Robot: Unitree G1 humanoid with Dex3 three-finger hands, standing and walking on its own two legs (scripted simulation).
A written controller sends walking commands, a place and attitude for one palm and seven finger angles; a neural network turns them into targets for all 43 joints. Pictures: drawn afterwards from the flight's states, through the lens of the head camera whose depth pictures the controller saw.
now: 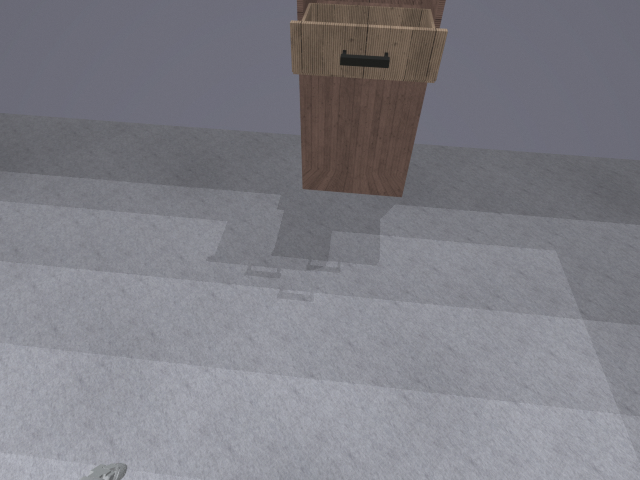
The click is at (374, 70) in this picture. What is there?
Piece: drawer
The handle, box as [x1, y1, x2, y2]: [340, 50, 389, 67]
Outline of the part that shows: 340,56 340,64 388,67 389,57 385,52 383,57 349,55 345,53 345,50 343,50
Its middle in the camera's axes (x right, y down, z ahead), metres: +0.12 -0.51 +1.10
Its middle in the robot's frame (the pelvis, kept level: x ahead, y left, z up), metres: +1.18 -0.06 +0.01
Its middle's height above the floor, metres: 0.78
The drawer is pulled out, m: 0.28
